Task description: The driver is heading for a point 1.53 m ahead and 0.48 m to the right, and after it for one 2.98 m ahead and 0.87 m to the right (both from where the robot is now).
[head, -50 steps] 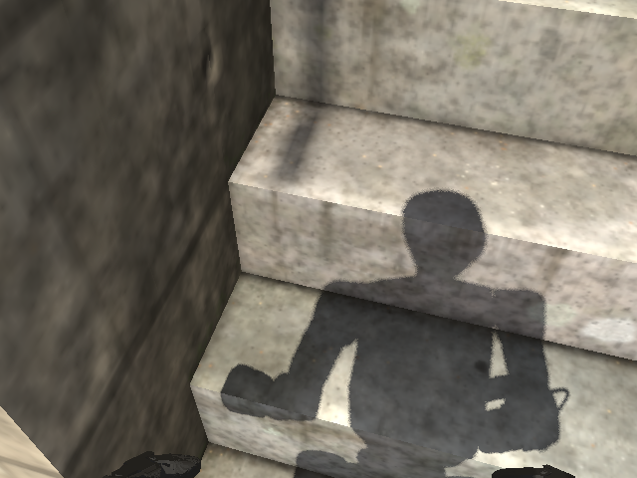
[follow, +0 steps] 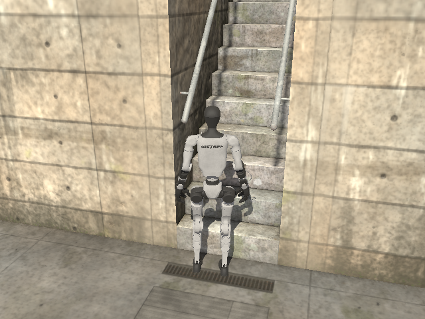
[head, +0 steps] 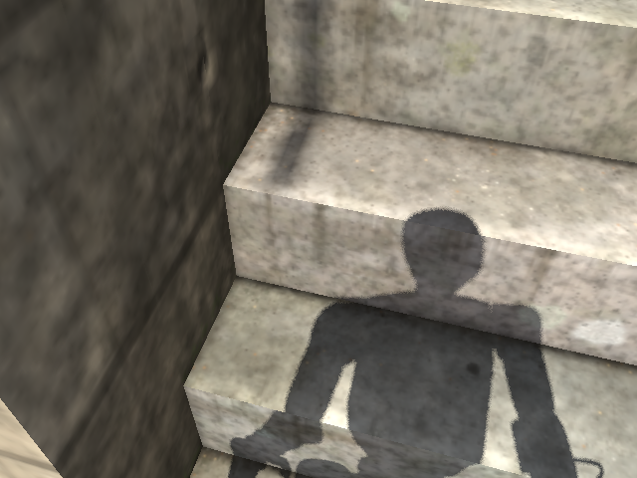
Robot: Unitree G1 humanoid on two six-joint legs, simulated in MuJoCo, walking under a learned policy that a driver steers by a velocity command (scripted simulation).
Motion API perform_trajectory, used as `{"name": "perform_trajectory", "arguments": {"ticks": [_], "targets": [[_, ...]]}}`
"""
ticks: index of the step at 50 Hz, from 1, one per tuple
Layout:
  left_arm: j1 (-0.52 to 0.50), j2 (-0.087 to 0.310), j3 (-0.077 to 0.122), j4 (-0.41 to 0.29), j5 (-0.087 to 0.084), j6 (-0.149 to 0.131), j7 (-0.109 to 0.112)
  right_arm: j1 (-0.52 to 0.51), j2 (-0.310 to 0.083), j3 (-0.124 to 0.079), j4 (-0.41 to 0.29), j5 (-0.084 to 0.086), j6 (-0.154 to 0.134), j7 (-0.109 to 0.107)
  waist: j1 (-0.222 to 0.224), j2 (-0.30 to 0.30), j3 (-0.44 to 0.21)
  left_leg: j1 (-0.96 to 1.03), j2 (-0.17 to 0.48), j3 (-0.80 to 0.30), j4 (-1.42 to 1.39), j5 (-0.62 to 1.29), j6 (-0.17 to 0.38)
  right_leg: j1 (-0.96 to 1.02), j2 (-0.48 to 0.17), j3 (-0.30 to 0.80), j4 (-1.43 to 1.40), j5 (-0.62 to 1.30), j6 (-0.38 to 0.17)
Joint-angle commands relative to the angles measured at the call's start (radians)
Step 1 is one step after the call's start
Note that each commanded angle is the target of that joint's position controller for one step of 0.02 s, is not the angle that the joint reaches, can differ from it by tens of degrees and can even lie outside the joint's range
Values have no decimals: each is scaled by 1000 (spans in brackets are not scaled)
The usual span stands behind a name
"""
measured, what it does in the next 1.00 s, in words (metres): stands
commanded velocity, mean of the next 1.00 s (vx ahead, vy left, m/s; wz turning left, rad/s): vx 0.80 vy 0.00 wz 0.00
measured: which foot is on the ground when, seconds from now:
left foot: down 0.00-1.00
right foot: down 0.00-1.00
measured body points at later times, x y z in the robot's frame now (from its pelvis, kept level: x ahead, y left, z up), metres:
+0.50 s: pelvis +0.03 +0.00 +0.01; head +0.04 +0.00 +0.46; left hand +0.26 +0.20 -0.07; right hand +0.24 -0.20 -0.08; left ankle +0.03 +0.12 -0.75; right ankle -0.02 -0.09 -0.75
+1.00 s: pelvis +0.02 +0.01 +0.01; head +0.04 +0.01 +0.46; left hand +0.25 +0.21 -0.07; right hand +0.24 -0.19 -0.07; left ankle +0.03 +0.12 -0.75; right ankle -0.02 -0.09 -0.75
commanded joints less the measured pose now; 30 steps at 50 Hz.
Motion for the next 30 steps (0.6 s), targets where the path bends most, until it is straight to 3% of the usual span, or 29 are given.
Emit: {"name": "perform_trajectory", "arguments": {"ticks": [1, 4, 9, 11, 14, 19, 30], "targets": [[-73, 38, -8, -71, 15, -46, 12, -53, -36, 12, -66, 5, 4, -39, 9, 31, 55, 5, 109, -123, -207, -212, 23, -82, -141, 143, -194, -158, -15], [-100, 70, -7, -86, 0, -79, 9, -49, -52, 9, -104, 9, -15, -39, 4, -6, -7, 69, 96, -95, -200, -106, 40, -59, -157, 151, -217, -114, -25], [-154, 45, -10, -117, -11, -116, 8, -77, -21, 11, -156, 14, -54, -29, 4, -1, -37, 110, 100, -89, -175, 83, 49, 4, -166, 136, -187, 117, -36], [-160, 38, -10, -126, -16, -122, 9, -76, -9, 14, -172, 21, -64, -27, 5, -6, -82, 122, 104, -88, -170, 133, 47, 49, -175, 133, -166, 224, -34], [-198, 35, -15, -151, -34, -124, 14, -112, -1, 14, -218, 20, -67, -30, 3, -10, -105, 131, 107, -93, -156, 220, 37, 77, -187, 133, -144, 365, -29], [-247, 31, -18, -186, -35, -118, 17, -138, 7, 20, -264, 23, -67, -30, -1, -12, -159, 163, 116, -91, -130, 362, 23, 116, -197, 129, -121, 490, -12], [-329, 28, -21, -243, -30, -112, 8, -212, 7, 29, -338, 15, -63, -22, -4, -5, -161, 176, 127, -99, -150, 350, 9, 108, -202, 132, -143, 433, 4]]}}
